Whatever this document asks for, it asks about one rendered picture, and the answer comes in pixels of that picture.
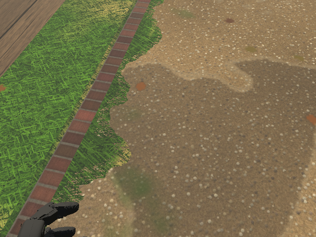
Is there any left robot hand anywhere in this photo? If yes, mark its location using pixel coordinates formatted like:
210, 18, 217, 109
17, 201, 87, 237

